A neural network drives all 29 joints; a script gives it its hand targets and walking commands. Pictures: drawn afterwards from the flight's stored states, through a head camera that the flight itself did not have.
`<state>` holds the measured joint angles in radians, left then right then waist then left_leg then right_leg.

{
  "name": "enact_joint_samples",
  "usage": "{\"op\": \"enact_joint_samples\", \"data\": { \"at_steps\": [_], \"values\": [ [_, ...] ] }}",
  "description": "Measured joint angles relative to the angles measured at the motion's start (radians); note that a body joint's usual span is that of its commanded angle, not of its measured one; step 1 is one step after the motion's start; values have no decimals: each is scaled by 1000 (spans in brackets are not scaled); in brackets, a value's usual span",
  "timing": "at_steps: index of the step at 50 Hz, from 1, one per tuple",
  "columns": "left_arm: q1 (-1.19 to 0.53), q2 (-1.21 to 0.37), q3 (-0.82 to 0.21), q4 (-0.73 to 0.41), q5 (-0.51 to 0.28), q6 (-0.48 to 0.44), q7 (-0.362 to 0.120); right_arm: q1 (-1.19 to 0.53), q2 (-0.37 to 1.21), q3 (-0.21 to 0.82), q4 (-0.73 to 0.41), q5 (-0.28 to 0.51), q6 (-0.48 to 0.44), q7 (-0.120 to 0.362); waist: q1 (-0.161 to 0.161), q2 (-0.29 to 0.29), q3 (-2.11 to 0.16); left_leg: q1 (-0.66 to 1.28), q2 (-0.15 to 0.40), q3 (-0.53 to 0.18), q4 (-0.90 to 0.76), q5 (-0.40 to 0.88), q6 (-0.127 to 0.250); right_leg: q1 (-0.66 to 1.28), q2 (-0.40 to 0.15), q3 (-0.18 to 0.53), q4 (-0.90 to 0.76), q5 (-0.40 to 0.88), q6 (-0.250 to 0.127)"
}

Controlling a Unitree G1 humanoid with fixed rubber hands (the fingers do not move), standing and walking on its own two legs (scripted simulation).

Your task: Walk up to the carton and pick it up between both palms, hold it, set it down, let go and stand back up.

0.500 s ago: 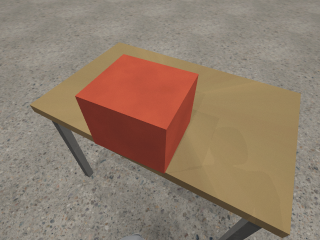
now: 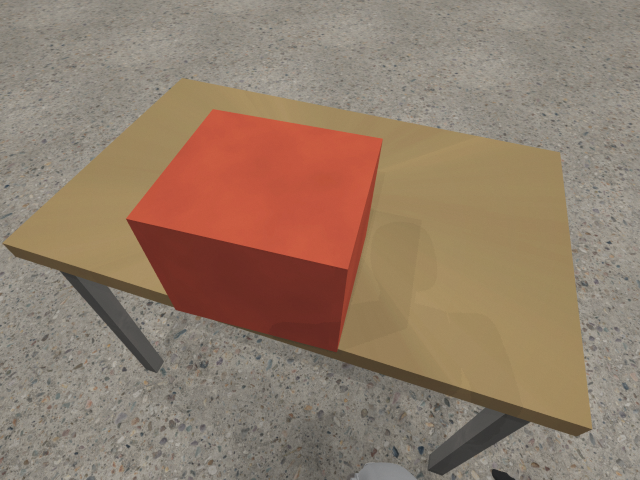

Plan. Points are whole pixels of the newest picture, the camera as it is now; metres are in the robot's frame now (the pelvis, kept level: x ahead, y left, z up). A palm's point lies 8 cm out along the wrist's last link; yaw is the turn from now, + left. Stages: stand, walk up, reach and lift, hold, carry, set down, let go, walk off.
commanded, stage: walk up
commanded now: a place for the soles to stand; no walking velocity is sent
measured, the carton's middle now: (273, 228) +0.47 +0.05 +0.02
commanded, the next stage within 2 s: none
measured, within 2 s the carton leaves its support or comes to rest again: neither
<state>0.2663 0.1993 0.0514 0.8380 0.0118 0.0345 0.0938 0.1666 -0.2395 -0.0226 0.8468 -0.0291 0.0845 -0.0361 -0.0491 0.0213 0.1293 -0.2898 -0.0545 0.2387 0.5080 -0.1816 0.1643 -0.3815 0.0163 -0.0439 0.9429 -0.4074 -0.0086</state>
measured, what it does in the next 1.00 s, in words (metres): steps on the spot: right foot, then left foot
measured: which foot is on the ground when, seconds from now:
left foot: down 0.00-0.12, up 0.14-0.40, down 0.42-1.00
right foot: up 0.00-0.12, down 0.14-1.00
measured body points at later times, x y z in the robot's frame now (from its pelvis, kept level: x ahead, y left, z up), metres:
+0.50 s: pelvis -0.02 +0.02 +0.00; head -0.02 +0.04 +0.45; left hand +0.03 +0.26 -0.15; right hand +0.01 -0.22 -0.14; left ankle -0.01 +0.16 -0.73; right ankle -0.04 -0.08 -0.72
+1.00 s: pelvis -0.01 -0.02 +0.01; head -0.01 -0.02 +0.46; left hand +0.00 +0.24 -0.14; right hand +0.05 -0.26 -0.14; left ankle -0.01 +0.16 -0.72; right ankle -0.02 -0.12 -0.73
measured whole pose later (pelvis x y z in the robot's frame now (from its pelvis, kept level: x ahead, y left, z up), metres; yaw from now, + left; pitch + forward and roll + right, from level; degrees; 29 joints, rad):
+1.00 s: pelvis -0.01 -0.02 +0.01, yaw +4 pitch -1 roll -1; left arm 0.30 0.24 -0.03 0.96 0.00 0.02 0.00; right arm 0.31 -0.25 0.05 0.91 -0.03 -0.02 -0.04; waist 0.00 0.02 0.03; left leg -0.26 0.06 -0.10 0.54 -0.27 -0.03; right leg -0.20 -0.02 -0.11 0.54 -0.32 -0.02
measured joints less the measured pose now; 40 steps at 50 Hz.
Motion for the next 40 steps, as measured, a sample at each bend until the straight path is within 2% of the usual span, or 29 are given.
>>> {"op": "enact_joint_samples", "data": {
  "at_steps": [2,4,5,6,7,8,10,12,14,16,18,20,21,23,24,28,30,33,35,40],
  "values": [
    [4,-11,-6,13,0,2,-7,-10,-6,0,-5,3,2,-4,10,13,-10,-7,-2,15,-18,12,-9,34,4,-7,-54,-18,-11],
    [18,-19,-11,26,-1,-3,-17,-15,-12,-2,0,7,6,-7,26,25,-24,-10,-5,30,-48,28,-46,84,-2,-22,-150,-26,-29],
    [30,-22,-12,32,0,-9,-23,-14,-16,-5,4,10,10,-7,37,30,-34,-14,-6,37,-61,33,-88,119,-8,-36,-225,-11,-46],
    [48,-23,-13,35,0,-17,-28,-10,-19,-8,9,11,14,-7,49,29,-46,-29,-9,41,-52,19,-153,161,-18,-49,-321,23,-73],
    [63,-24,-11,41,-1,-25,-30,-6,-25,-13,16,12,16,-5,63,35,-54,-65,-6,31,10,-44,-223,179,-22,-56,-378,53,-92],
    [75,-26,-8,52,-2,-28,-29,-4,-28,-16,26,9,18,-2,81,39,-50,-110,-8,-17,137,-154,-260,171,-22,-54,-370,63,-89],
    [105,-25,-9,84,-6,-27,-18,15,-21,-15,42,-6,16,6,100,28,-50,-164,-17,-123,360,-270,-252,169,-25,-38,-353,63,-75],
    [132,-26,-17,110,-15,-24,-11,48,-6,-6,62,-11,11,18,83,7,-74,-174,-11,-207,455,-271,-227,180,-33,-37,-379,74,-58],
    [130,-33,-26,114,-20,-28,-17,86,2,0,83,-12,-1,29,58,-4,-95,-166,12,-273,488,-228,-208,190,-39,-54,-414,92,-42],
    [104,-41,-38,105,-13,-36,-31,119,6,8,100,-13,-18,33,47,-11,-104,-124,45,-305,408,-204,-194,188,-40,-66,-429,102,-36],
    [68,-46,-47,91,0,-42,-45,140,9,18,105,-7,-39,28,43,-11,-100,-66,75,-309,259,-187,-189,174,-40,-77,-413,97,-31],
    [28,-43,-55,77,20,-41,-56,150,16,21,104,-2,-62,20,41,-10,-86,-9,92,-284,116,-122,-186,154,-44,-93,-362,72,-26],
    [10,-33,-57,74,29,-39,-62,149,25,22,107,-2,-71,15,40,-23,-76,14,87,-268,70,-97,-192,141,-57,-95,-322,50,-22],
    [-9,2,-58,77,35,-31,-72,145,59,30,103,-7,-84,4,46,-88,-64,32,49,-243,60,-93,-194,127,-99,-71,-264,19,-14],
    [-7,15,-59,77,33,-26,-75,154,69,35,90,-8,-91,-1,45,-100,-75,27,45,-242,67,-97,-193,119,-97,-59,-252,1,-12],
    [5,43,-64,86,27,-4,-79,174,67,34,78,3,-94,-7,31,-80,-113,3,68,-283,77,-103,-186,114,-62,-24,-268,-63,1],
    [4,59,-62,90,24,-8,-86,169,58,33,65,0,-98,-8,35,-76,-110,-1,74,-291,62,-90,-196,116,-68,-5,-317,-19,6],
    [6,77,-60,97,33,-19,-90,152,40,31,54,0,-106,-2,40,-63,-90,-3,90,-300,59,-82,-213,128,-64,-24,-369,117,21],
    [11,76,-61,106,27,-25,-90,145,22,29,52,6,-105,5,42,-41,-91,-1,103,-312,51,-78,-221,138,-51,-36,-386,119,17],
    [41,49,-71,125,-12,-19,-90,141,-17,36,48,6,-92,11,45,7,-120,15,108,-327,36,-78,-188,159,-42,-53,-399,102,-4]
  ]
}}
